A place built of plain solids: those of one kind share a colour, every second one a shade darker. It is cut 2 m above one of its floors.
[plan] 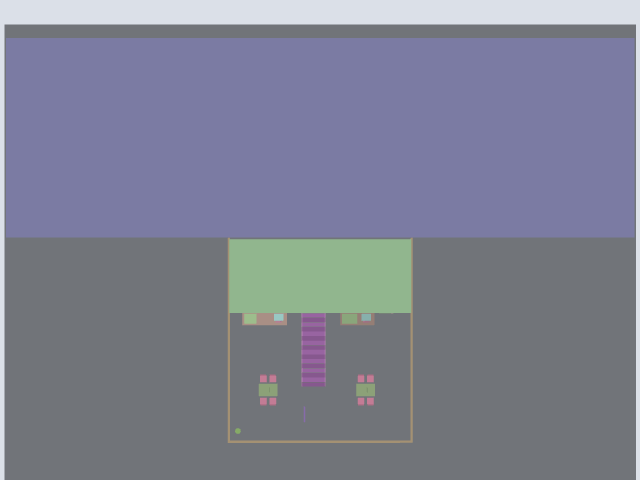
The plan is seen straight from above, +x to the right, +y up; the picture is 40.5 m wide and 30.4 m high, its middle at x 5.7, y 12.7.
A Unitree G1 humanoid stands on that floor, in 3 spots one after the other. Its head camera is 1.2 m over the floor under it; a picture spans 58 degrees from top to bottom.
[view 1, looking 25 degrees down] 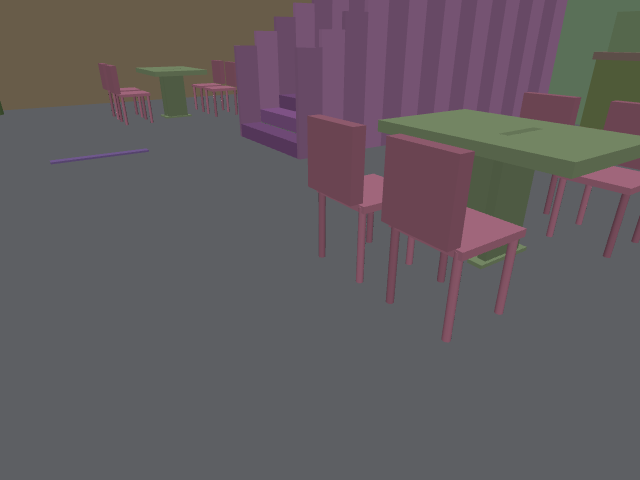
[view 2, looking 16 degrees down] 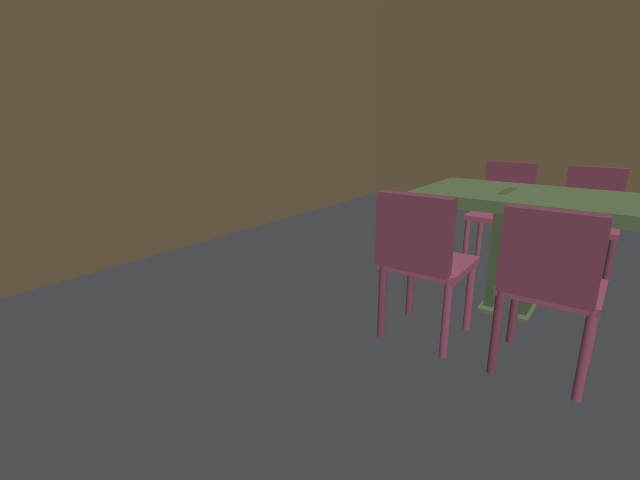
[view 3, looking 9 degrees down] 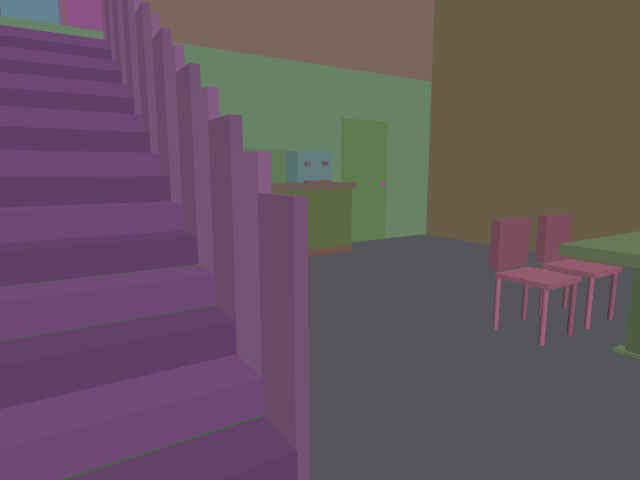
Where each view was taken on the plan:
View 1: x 10.03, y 1.00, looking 146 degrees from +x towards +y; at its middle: side_chair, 2.54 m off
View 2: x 8.06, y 6.06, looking -54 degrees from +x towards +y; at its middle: ground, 4.35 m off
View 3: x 5.29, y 2.11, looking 58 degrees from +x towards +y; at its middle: counter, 6.27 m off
